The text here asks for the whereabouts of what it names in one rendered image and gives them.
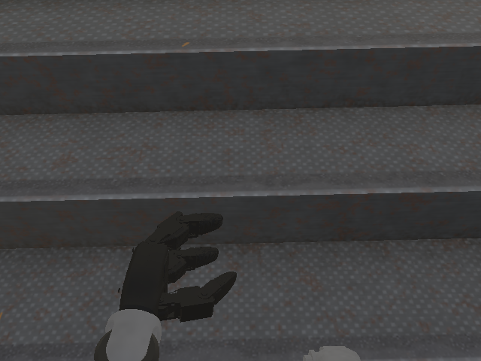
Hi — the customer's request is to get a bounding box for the robot right thigh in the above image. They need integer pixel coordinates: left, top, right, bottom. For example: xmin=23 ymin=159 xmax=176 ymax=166
xmin=303 ymin=346 xmax=360 ymax=361

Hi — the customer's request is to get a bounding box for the robot left hand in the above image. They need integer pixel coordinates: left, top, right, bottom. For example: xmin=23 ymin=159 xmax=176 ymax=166
xmin=118 ymin=211 xmax=237 ymax=322

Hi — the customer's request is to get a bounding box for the robot left forearm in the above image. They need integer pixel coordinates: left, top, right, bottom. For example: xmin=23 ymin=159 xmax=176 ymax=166
xmin=94 ymin=309 xmax=162 ymax=361

